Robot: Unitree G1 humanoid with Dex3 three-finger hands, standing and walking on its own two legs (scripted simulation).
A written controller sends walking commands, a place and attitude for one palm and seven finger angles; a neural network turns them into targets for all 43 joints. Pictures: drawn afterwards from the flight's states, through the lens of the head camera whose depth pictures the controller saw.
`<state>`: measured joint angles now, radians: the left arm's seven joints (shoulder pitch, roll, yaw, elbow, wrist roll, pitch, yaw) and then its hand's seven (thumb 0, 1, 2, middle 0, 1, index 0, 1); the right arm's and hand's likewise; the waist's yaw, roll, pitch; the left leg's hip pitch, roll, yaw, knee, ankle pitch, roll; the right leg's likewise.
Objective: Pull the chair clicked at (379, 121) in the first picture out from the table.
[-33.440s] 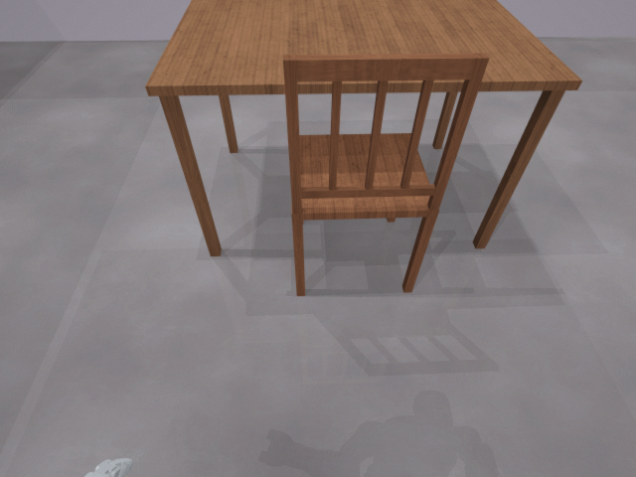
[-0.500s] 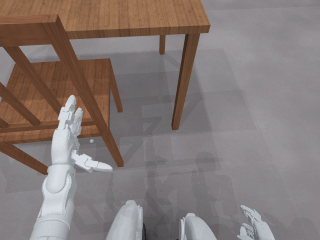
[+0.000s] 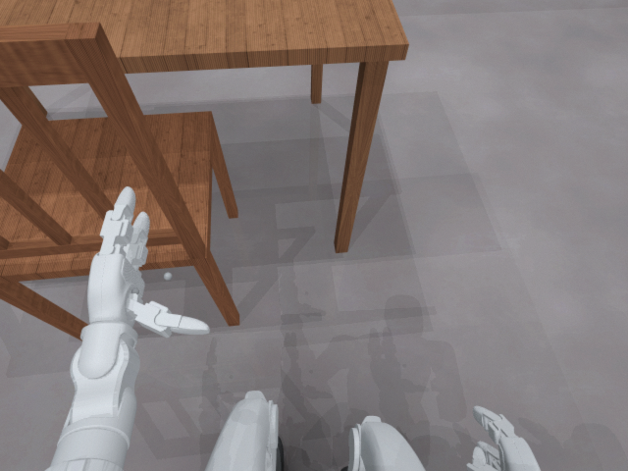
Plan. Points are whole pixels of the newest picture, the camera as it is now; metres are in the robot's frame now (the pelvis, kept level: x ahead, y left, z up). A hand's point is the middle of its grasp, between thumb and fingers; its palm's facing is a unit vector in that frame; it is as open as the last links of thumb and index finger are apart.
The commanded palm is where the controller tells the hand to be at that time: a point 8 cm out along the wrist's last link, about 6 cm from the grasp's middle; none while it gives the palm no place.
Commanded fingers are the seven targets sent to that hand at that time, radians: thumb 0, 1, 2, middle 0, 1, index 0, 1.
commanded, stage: aim the fingers beside a spindle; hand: left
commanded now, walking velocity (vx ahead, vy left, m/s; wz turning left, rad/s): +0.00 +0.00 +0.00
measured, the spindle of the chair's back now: (1, 183) +0.47 +0.45 +0.03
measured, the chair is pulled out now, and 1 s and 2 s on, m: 0.00 0.00 0.00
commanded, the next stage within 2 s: none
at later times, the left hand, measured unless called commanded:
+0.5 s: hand (164, 276) +0.34 +0.20 +0.03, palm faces +0.09 -1.00 -0.03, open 17.0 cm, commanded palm +0.32 +0.25 +0.02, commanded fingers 0.00 -0.50 0.30 -0.06 -0.08 -0.06 -0.08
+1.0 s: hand (174, 278) +0.34 +0.19 +0.02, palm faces +0.10 -1.00 -0.02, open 17.0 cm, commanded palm +0.32 +0.25 +0.03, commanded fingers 0.00 -0.50 0.30 -0.06 -0.08 -0.06 -0.08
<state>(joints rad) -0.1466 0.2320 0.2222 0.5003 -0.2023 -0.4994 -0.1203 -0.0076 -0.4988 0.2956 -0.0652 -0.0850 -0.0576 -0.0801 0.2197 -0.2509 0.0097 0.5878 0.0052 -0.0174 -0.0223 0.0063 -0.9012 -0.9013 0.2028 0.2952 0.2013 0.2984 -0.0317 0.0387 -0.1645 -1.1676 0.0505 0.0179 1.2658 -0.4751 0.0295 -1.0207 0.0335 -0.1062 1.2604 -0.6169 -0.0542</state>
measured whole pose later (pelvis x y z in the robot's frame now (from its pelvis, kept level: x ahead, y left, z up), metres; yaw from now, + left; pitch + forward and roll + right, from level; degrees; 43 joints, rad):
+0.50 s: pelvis +0.00 +0.01 +0.00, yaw +0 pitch +21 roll -3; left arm -0.14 0.23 0.21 0.49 -0.21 -0.50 -0.14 -0.01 -0.50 0.30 -0.06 -0.08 -0.06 -0.08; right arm 0.22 -0.25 0.01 0.60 0.01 -0.02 -0.02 0.01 -0.90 -0.90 0.20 0.30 0.20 0.30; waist -0.03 0.04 -0.17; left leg -1.17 0.05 0.02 1.27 -0.47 0.04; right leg -1.02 0.03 -0.10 1.25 -0.61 -0.05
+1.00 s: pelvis -0.01 +0.01 +0.00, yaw +0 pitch +22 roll -3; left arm -0.16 0.21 0.18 0.49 -0.18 -0.50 -0.09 -0.01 -0.50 0.30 -0.06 -0.08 -0.06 -0.08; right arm 0.21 -0.25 0.01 0.58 0.00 -0.02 -0.02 0.01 -0.90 -0.90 0.20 0.30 0.20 0.30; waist -0.04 0.04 -0.16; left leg -1.19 0.04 0.02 1.28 -0.47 0.04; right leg -1.04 0.03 -0.11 1.27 -0.61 -0.04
